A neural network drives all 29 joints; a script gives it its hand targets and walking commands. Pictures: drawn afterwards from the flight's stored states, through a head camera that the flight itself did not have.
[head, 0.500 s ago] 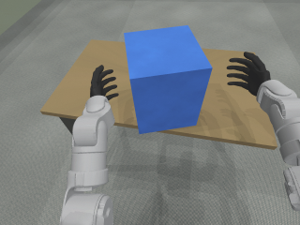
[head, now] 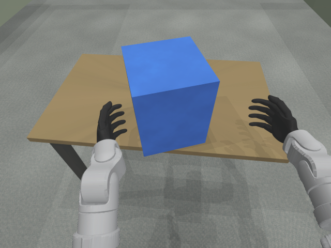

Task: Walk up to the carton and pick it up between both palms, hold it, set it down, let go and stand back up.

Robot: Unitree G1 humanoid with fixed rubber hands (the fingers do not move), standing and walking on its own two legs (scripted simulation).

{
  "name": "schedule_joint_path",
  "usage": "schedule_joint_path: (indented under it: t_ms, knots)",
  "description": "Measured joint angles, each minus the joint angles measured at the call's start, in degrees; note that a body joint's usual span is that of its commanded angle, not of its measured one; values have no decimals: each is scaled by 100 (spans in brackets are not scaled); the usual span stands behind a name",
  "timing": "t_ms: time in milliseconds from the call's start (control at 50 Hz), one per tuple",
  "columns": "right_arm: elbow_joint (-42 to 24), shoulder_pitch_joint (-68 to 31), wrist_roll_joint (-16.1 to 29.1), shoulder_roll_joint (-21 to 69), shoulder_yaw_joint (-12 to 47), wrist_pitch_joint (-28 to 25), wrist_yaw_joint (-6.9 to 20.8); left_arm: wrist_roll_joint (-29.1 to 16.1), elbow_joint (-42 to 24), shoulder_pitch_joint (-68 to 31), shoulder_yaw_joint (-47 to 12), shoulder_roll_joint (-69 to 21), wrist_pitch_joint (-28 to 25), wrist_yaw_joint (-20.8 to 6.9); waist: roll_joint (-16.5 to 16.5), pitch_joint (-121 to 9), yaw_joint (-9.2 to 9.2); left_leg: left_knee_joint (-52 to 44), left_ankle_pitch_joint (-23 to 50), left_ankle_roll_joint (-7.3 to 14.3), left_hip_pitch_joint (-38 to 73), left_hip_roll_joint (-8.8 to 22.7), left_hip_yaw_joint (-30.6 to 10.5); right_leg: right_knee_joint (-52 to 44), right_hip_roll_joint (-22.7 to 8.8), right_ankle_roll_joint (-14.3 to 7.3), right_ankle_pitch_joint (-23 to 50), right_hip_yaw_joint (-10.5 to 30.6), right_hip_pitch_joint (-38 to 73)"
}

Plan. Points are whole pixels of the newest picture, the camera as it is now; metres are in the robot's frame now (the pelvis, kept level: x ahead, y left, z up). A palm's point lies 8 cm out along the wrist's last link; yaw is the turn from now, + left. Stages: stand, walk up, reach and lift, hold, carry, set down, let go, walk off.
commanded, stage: set down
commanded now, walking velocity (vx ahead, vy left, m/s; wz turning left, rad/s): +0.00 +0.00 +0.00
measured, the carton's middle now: (166, 98) +0.50 +0.06 +0.05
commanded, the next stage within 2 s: let go in 1.52 s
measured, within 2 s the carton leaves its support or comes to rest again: neither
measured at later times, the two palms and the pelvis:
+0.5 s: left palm (112, 165) +0.26 +0.16 +0.07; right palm (290, 168) +0.29 -0.24 +0.05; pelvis +0.00 +0.00 +0.00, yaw -1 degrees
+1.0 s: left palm (102, 190) +0.23 +0.19 +0.01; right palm (290, 198) +0.24 -0.24 +0.01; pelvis +0.01 +0.01 +0.00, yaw -2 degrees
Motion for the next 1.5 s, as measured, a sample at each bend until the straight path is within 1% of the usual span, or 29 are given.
schedule_joint_path:
  t_ms: [100,360,580,680,860,920,1060,1160,1200,1280,1340,1420,1500]
  knots:
    - [-73,361,-2,-38,-23,-180,65,49,22,283,-38,-75,-242,20,1,28,-13,-24,3,2,68,4,24,-3,12,-4,6,44,45]
    - [-320,1347,-62,104,-21,-764,242,102,289,1095,-278,-69,-1201,88,-69,39,-32,4,-23,-5,157,2,22,78,35,-17,-27,107,94]
    - [-220,1924,-236,231,-80,-1257,430,336,570,1627,-464,-122,-1854,75,-151,8,-27,44,-103,13,290,-30,45,149,20,4,-109,174,198]
    - [-169,2244,-234,193,-126,-1529,531,417,574,2002,-499,-114,-2183,87,-162,-37,-5,64,-160,27,319,-37,76,155,18,19,-144,218,223]
    - [-56,2756,-242,191,-90,-1903,552,538,743,2596,-454,-69,-2652,-63,-156,-1,10,13,-204,49,450,-41,98,43,18,39,-146,263,373]
    - [-38,2891,-287,233,-46,-1918,503,555,903,2651,-437,8,-2751,-119,-154,36,25,23,-221,54,471,-40,91,20,20,43,-147,262,412]
    - [-174,3106,-512,491,-7,-1833,272,445,1415,2546,-405,294,-2871,-278,-169,120,26,-16,-209,68,516,-58,60,-67,5,61,-123,245,491]
    - [-190,3138,-750,680,-62,-1686,135,375,1839,2410,-391,432,-2909,-434,-150,168,-21,-7,-218,92,527,-70,14,-183,-8,86,-81,210,576]
    - [-213,3168,-790,745,-100,-1652,113,330,1950,2387,-396,472,-2929,-450,-146,171,-24,0,-228,103,521,-77,13,-204,-15,98,-78,212,584]
    - [-134,3221,-996,864,-135,-1602,7,322,2300,2333,-357,557,-2990,-603,-141,202,-43,-9,-248,134,576,-100,0,-285,-37,129,-68,205,680]
    - [-93,3309,-1041,931,-159,-1669,-7,282,2421,2396,-361,627,-3126,-622,-141,201,-43,7,-282,156,601,-118,3,-301,-56,151,-85,210,721]
    - [27,3423,-1191,1011,-181,-1688,-73,275,2657,2505,-356,715,-3221,-766,-127,201,-56,35,-333,191,645,-142,-6,-351,-80,185,-102,205,808]
    - [156,3545,-1339,1113,-240,-1751,-104,241,2842,2669,-371,806,-3332,-838,-123,201,-56,48,-377,225,690,-174,7,-348,-112,218,-140,217,856]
